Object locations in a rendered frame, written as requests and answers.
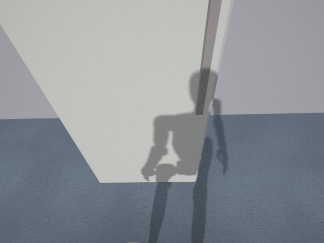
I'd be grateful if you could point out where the handle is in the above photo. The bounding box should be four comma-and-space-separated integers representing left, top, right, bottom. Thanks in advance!
195, 0, 222, 115

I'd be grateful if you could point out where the fridge door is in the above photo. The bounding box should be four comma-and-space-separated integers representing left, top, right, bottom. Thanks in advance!
0, 0, 231, 183

